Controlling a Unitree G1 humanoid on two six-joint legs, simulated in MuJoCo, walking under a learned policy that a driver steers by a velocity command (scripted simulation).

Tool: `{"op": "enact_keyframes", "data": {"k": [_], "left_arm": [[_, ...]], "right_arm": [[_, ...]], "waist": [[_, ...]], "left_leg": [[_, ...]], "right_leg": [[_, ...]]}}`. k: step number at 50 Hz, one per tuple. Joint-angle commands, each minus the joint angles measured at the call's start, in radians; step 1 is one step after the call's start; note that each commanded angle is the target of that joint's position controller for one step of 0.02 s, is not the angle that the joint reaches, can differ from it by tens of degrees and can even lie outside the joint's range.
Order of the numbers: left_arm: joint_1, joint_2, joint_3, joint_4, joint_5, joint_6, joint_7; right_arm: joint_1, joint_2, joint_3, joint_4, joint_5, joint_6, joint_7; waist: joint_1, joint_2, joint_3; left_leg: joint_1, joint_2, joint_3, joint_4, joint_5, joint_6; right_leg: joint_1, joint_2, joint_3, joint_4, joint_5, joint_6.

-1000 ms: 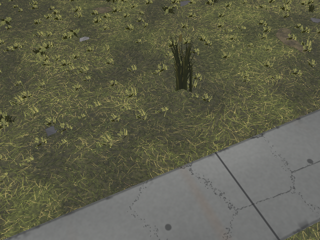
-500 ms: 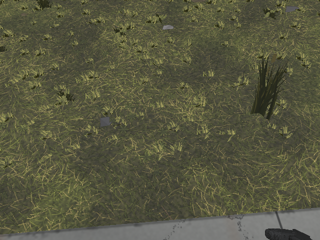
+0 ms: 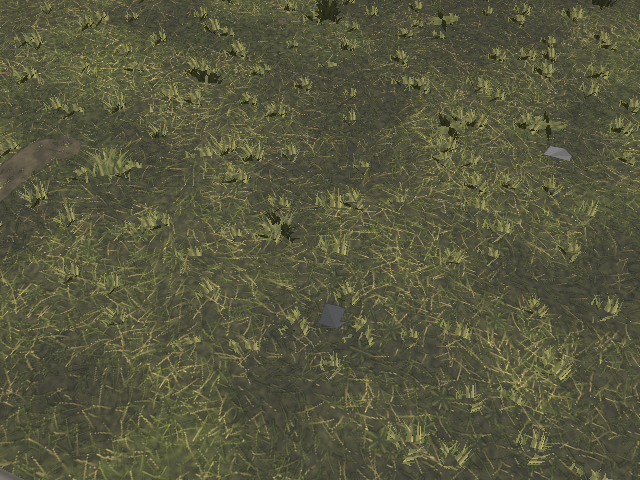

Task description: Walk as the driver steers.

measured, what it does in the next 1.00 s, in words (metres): goes down: left foot, then right foot 0.13 m lower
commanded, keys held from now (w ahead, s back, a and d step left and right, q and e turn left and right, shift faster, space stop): shift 0.24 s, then w+shift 0.76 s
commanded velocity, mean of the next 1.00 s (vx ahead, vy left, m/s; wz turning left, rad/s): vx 0.58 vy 0.00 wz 0.14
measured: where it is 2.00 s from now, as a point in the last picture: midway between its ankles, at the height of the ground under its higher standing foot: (431, 281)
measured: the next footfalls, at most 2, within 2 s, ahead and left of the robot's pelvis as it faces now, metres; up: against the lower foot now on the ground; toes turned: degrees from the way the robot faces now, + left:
left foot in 0.20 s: +0.14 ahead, +0.12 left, +0.00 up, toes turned +0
right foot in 0.70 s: +0.21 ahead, -0.25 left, -0.13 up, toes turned +14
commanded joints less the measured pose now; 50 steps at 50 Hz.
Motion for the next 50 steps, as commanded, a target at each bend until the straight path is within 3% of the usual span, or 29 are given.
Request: {"op": "enact_keyframes", "data": {"k": [1, 3, 5, 7, 9, 10, 11, 12, 14, 16, 20, 24, 27, 28, 30, 31, 34, 37, 39, 40, 41, 42, 44, 45, 46, 47, 48, 49, 50], "left_arm": [[-0.058, 0.132, 0.022, -0.068, -0.020, -0.011, -0.003], [-0.025, 0.188, 0.039, -0.022, -0.017, 0.007, -0.007], [-0.029, 0.209, 0.040, 0.007, -0.025, 0.033, -0.012], [-0.044, 0.190, 0.030, 0.025, -0.042, 0.049, -0.024], [-0.057, 0.142, 0.011, 0.030, -0.059, 0.047, -0.028], [-0.009, 0.098, -0.003, 0.044, -0.048, 0.044, -0.028], [0.083, 0.081, -0.009, 0.047, -0.013, 0.046, -0.030], [0.115, 0.092, -0.011, 0.055, -0.004, 0.058, -0.024], [0.132, 0.168, 0.020, 0.087, -0.033, 0.070, -0.027], [0.071, 0.190, 0.043, 0.071, -0.034, 0.071, -0.015], [0.030, 0.107, 0.025, 0.059, -0.032, 0.014, -0.022], [0.031, 0.094, 0.017, 0.047, -0.028, -0.016, -0.043], [0.017, 0.084, 0.007, 0.016, -0.032, -0.020, -0.048], [-0.010, 0.104, 0.017, 0.012, -0.039, -0.018, -0.053], [-0.006, 0.096, 0.011, -0.004, -0.035, -0.013, -0.055], [-0.066, 0.113, 0.018, -0.036, -0.041, -0.018, -0.061], [-0.120, 0.110, 0.015, -0.076, -0.044, -0.029, -0.075], [-0.119, 0.094, 0.012, -0.055, -0.043, 0.003, -0.092], [-0.014, 0.073, 0.019, -0.017, -0.066, 0.003, -0.090], [0.027, 0.084, 0.028, 0.013, -0.058, -0.008, -0.085], [0.253, 0.127, 0.053, 0.096, -0.053, -0.037, -0.079], [0.520, 0.189, 0.078, 0.188, -0.054, -0.046, -0.068], [0.588, 0.105, 0.040, 0.222, -0.045, -0.035, -0.056], [0.551, 0.060, 0.022, 0.227, -0.040, -0.034, -0.049], [0.703, -0.058, -0.003, 0.289, 0.006, -0.030, -0.061], [0.722, -0.132, -0.033, 0.341, 0.043, -0.035, -0.074], [0.759, -0.100, -0.032, 0.387, 0.003, -0.043, -0.051], [0.709, -0.117, -0.037, 0.376, -0.024, -0.048, -0.026], [0.450, -0.038, -0.014, 0.261, -0.038, -0.045, 0.002]], "right_arm": [[0.093, -0.024, 0.022, -0.087, -0.013, 0.027, 0.008], [0.020, 0.019, 0.041, -0.112, -0.015, 0.017, 0.012], [-0.003, 0.033, 0.051, -0.113, -0.015, 0.010, 0.024], [0.046, 0.023, 0.049, -0.096, -0.015, 0.010, 0.038], [0.039, 0.019, 0.045, -0.097, -0.024, 0.006, 0.042], [0.039, 0.002, 0.041, -0.104, -0.038, 0.005, 0.042], [0.004, -0.069, 0.033, -0.134, -0.051, 0.007, 0.040], [-0.025, -0.090, 0.032, -0.134, -0.068, 0.007, 0.037], [0.014, -0.135, 0.003, -0.096, -0.024, -0.005, 0.053], [0.059, -0.113, 0.009, -0.060, 0.011, -0.025, 0.056], [0.097, -0.041, 0.018, -0.048, -0.004, -0.076, 0.039], [0.103, -0.063, 0.005, -0.052, -0.013, -0.100, 0.041], [0.089, -0.074, 0.004, -0.066, -0.003, -0.106, 0.054], [0.129, -0.080, 0.004, -0.058, -0.014, -0.111, 0.058], [0.122, -0.089, 0.005, -0.061, -0.013, -0.111, 0.055], [0.170, -0.090, -0.001, -0.044, 0.005, -0.118, 0.037], [0.203, -0.103, -0.003, -0.048, 0.008, -0.119, 0.023], [0.222, -0.085, 0.005, -0.022, 0.001, -0.069, 0.002], [0.161, -0.078, 0.001, -0.014, 0.003, -0.047, 0.000], [0.171, -0.050, 0.004, -0.006, 0.006, -0.049, 0.001], [0.088, -0.022, -0.004, -0.019, 0.006, -0.056, 0.000], [-0.057, 0.016, 0.007, -0.055, 0.000, -0.086, -0.008], [-0.184, 0.091, 0.027, -0.090, 0.018, -0.141, -0.018], [-0.203, 0.121, 0.032, -0.101, 0.004, -0.164, -0.010], [-0.418, 0.130, 0.044, -0.140, -0.025, -0.177, 0.006], [-0.421, 0.202, 0.054, -0.165, -0.019, -0.173, 0.019], [-0.410, 0.255, 0.075, -0.220, -0.030, -0.201, 0.037], [-0.420, 0.229, 0.083, -0.205, -0.029, -0.241, 0.055], [-0.275, 0.191, 0.070, -0.191, -0.033, -0.256, 0.064]], "waist": [[-0.068, 0.009, -0.055], [-0.044, 0.022, -0.106], [-0.031, -0.062, -0.186], [-0.059, -0.114, -0.227], [-0.075, -0.102, -0.198], [-0.059, -0.052, -0.215], [0.012, 0.150, -0.249], [0.012, 0.239, -0.275], [-0.019, 0.165, -0.176], [-0.022, 0.140, -0.054], [-0.028, 0.116, -0.075], [-0.030, 0.096, -0.127], [-0.027, 0.106, -0.106], [-0.050, 0.079, -0.094], [-0.044, 0.122, -0.120], [-0.077, 0.151, -0.094], [-0.103, 0.137, -0.109], [-0.103, 0.039, -0.053], [-0.022, 0.064, -0.032], [-0.010, 0.004, -0.037], [0.103, -0.147, -0.029], [0.234, -0.342, 0.044], [0.219, -0.166, 0.177], [0.174, -0.117, 0.175], [0.334, -0.022, 0.116], [0.265, -0.119, 0.058], [0.182, -0.249, 0.096], [0.139, -0.094, 0.117], [0.020, -0.084, 0.052]], "left_leg": [[-0.166, 0.162, -0.014, -0.116, 0.033, 0.002], [-0.006, 0.159, 0.077, -0.427, 0.131, 0.028], [0.155, 0.149, 0.104, -0.631, 0.258, 0.040], [0.288, 0.134, 0.133, -0.727, 0.356, 0.045], [0.423, 0.116, 0.175, -0.980, 0.499, 0.077], [0.518, 0.163, 0.118, -1.066, 0.666, 0.101], [0.593, 0.378, -0.115, -1.051, 1.095, 0.190], [0.416, 0.492, -0.235, -1.150, 0.909, 0.347], [0.349, 0.408, -0.275, -1.257, 0.128, 0.338], [0.338, 0.390, -0.323, -1.310, -0.103, 0.307], [0.402, 0.377, -0.279, -1.294, 0.056, 0.310], [0.341, 0.394, -0.254, -1.215, 0.127, 0.321], [0.237, 0.384, -0.230, -1.160, 0.125, 0.310], [0.235, 0.358, -0.209, -1.101, 0.106, 0.321], [0.195, 0.346, -0.189, -1.029, 0.102, 0.320], [0.288, 0.403, -0.311, -0.954, 0.058, 0.325], [0.371, 0.434, -0.407, -0.850, 0.050, 0.319], [0.121, 0.301, -0.146, -0.794, -0.011, 0.197], [0.165, 0.273, -0.061, -0.700, 0.054, 0.140], [0.183, 0.226, 0.015, -0.621, 0.102, 0.112], [-0.068, 0.160, 0.128, -0.222, 0.101, 0.063], [-0.440, 0.132, 0.115, 0.142, -0.025, 0.062], [-0.707, 0.148, 0.068, 0.233, 0.081, 0.150], [-0.735, 0.193, 0.125, 0.216, 0.142, 0.161], [-0.613, 0.199, 0.214, 0.209, -0.005, 0.164], [-0.649, 0.186, 0.273, 0.316, -0.075, 0.184], [-0.818, 0.227, 0.283, 0.220, -0.014, 0.185], [-0.742, 0.212, 0.306, -0.154, 0.153, 0.187], [-0.357, 0.252, 0.201, -0.572, 0.534, 0.159]], "right_leg": [[0.155, -0.307, 0.388, -0.257, 0.420, -0.289], [0.099, -0.237, 0.234, -0.288, 0.471, -0.248], [0.116, -0.217, 0.146, -0.280, 0.520, -0.242], [0.129, -0.218, 0.109, -0.254, 0.493, -0.233], [0.113, -0.187, 0.075, -0.220, 0.342, -0.173], [0.101, -0.133, 0.034, -0.148, 0.197, -0.109], [0.046, -0.034, -0.036, 0.026, -0.254, -0.019], [0.066, -0.051, 0.017, 0.177, -0.409, 0.023], [-0.026, -0.031, -0.030, 0.362, -0.301, 0.019], [-0.180, -0.048, -0.015, 0.399, -0.270, 0.001], [-0.201, -0.086, 0.003, 0.305, -0.109, -0.028], [-0.128, -0.102, 0.006, 0.286, -0.028, -0.035], [-0.078, -0.099, -0.020, 0.251, -0.053, -0.038], [-0.114, -0.092, -0.008, 0.218, 0.013, -0.035], [-0.059, -0.081, -0.040, 0.175, -0.012, -0.031], [-0.216, -0.160, 0.104, 0.216, 0.088, -0.043], [-0.377, -0.171, 0.146, 0.202, 0.000, -0.055], [-0.107, -0.115, 0.036, -0.057, 0.133, -0.006], [0.002, -0.110, -0.036, -0.186, 0.093, 0.001], [0.071, -0.078, -0.082, -0.257, 0.138, 0.013], [0.306, -0.121, 0.096, -0.287, -0.025, -0.017], [0.495, -0.241, 0.338, -0.318, -0.113, -0.094], [0.534, -0.231, 0.404, -0.371, -0.113, -0.111], [0.539, -0.193, 0.399, -0.365, 0.064, -0.090], [0.585, -0.133, 0.151, -0.474, 0.347, -0.054], [0.690, -0.109, 0.055, -0.406, 0.618, -0.032], [0.702, -0.108, 0.191, -0.209, 0.884, 0.012], [0.608, -0.072, 0.189, -0.255, 0.768, 0.038], [0.303, -0.125, 0.417, -0.357, 0.360, -0.026]]}}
